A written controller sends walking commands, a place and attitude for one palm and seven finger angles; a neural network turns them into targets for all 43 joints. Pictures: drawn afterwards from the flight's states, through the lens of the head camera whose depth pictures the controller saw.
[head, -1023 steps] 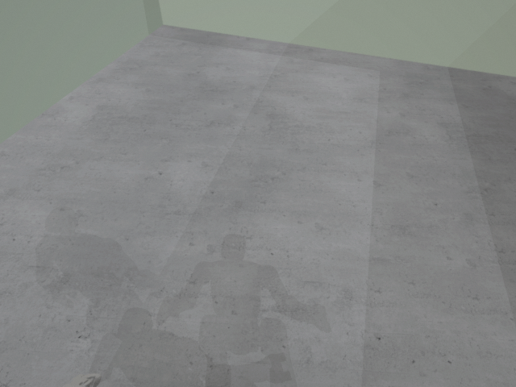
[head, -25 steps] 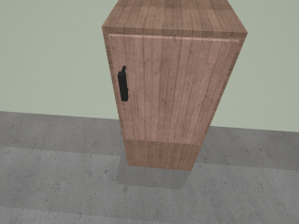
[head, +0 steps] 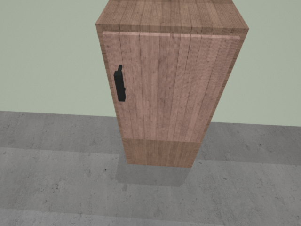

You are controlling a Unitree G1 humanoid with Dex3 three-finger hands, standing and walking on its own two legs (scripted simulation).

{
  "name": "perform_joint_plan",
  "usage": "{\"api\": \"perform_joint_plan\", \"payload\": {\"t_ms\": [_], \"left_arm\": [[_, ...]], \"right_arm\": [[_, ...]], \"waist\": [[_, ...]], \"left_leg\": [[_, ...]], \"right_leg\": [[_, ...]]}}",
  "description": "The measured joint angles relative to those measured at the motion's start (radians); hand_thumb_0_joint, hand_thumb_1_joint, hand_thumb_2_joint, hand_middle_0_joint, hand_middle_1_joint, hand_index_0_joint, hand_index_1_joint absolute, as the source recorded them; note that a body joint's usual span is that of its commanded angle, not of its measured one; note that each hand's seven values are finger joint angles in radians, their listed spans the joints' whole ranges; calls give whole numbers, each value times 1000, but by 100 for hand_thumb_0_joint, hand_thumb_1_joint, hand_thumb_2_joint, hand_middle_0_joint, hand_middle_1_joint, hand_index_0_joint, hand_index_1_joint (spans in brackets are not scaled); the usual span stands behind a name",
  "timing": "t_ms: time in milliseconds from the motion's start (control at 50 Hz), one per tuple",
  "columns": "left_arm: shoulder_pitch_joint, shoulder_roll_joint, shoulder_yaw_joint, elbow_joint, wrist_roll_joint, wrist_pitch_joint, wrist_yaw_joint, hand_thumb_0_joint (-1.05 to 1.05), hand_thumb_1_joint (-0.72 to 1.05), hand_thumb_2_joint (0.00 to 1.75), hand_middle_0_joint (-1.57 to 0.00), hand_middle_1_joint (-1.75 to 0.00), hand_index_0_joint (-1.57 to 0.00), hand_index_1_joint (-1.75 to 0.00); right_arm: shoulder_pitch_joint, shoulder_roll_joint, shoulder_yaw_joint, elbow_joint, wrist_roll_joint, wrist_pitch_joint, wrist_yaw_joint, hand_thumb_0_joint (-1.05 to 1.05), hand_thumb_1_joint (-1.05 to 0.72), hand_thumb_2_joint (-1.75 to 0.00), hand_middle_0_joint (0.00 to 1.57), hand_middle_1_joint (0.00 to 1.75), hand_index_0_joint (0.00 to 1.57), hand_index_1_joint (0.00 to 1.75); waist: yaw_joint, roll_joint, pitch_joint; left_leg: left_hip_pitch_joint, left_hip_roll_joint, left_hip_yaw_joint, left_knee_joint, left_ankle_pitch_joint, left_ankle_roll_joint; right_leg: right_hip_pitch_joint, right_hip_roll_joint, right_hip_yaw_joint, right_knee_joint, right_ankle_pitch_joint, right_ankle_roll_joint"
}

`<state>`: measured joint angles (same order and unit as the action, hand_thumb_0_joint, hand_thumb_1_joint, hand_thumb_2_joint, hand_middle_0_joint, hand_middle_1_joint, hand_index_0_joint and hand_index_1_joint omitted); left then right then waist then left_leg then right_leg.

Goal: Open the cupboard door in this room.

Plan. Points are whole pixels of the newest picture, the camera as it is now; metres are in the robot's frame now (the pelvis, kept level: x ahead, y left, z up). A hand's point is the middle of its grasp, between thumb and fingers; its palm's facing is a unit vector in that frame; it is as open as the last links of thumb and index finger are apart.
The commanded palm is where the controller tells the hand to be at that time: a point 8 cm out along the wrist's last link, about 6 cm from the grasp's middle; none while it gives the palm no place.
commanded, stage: look again from close up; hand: left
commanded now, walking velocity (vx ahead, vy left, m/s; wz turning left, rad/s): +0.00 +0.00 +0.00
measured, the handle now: (121, 83) +0.57 +0.14 +0.04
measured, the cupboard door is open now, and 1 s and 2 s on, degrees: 0 0 0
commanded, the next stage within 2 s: raise the hand with hooked fingers in 0.38 s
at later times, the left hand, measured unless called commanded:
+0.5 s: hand out of the picture +0.06 +0.17 -0.17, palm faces +0.00 -0.97 -0.25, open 7.4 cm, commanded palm +0.11 +0.22 -0.07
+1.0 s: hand (78, 221) +0.14 +0.19 -0.04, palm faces +0.06 -1.00 -0.02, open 9.2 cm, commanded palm +0.14 +0.25 -0.03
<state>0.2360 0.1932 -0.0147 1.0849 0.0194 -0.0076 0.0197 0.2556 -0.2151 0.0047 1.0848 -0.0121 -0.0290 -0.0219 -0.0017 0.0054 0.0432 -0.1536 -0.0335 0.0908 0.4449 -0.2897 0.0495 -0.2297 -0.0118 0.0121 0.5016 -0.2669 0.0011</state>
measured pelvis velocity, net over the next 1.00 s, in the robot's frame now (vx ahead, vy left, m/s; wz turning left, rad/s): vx -0.05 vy -0.04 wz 0.07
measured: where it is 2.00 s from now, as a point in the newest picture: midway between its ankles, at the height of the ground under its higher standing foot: outside the picture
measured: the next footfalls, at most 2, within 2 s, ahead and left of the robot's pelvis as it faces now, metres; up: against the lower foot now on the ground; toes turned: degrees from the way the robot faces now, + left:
none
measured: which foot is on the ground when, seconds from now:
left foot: down 0.00-1.00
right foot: down 0.00-1.00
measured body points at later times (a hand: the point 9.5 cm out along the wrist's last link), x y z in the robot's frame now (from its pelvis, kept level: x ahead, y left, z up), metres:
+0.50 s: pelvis +0.02 -0.02 +0.00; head +0.04 -0.03 +0.45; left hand +0.06 +0.22 -0.15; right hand +0.06 -0.26 -0.16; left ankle -0.03 +0.08 -0.74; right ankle +0.00 -0.12 -0.74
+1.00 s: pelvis -0.05 -0.04 -0.09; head +0.00 -0.03 +0.36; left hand +0.13 +0.25 -0.04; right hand +0.19 -0.27 -0.12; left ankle -0.03 +0.08 -0.74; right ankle +0.00 -0.12 -0.74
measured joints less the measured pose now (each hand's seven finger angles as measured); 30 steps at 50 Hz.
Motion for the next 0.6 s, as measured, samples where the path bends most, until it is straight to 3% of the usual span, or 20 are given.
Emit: {"api": "perform_joint_plan", "payload": {"t_ms": [500,520,540,600], "left_arm": [[-36,8,9,-1,0,-17,12,0,90,90,-20,-30,-20,-30],[13,2,41,-153,-37,38,11,1,90,90,-20,-30,-20,-30],[72,-3,69,-338,-58,43,14,1,90,90,-20,-30,-21,-30],[166,-18,102,-718,-132,-41,32,1,88,89,-20,-31,-21,-31]], "right_arm": [[-47,15,-2,16,2,1,-3,0,-91,-90,20,29,20,30],[-29,14,-4,-27,16,-7,-4,0,-91,-90,20,29,20,30],[2,13,-7,-75,20,-50,-17,1,-90,-90,20,30,20,30],[49,8,-30,-187,30,-174,-33,1,-90,-90,20,30,20,30]], "waist": [[1,-1,-12],[0,-2,-13],[7,-5,-17],[-11,-8,-51]], "left_leg": [[11,39,-18,14,-24,-40],[-2,41,-21,28,-27,-40],[-2,39,-23,19,-31,-40],[-40,16,-47,39,-27,-42]], "right_leg": [[28,37,-22,-14,-22,-33],[19,38,-24,-10,-22,-34],[7,36,-25,5,-25,-36],[-33,10,-50,57,-57,-37]]}}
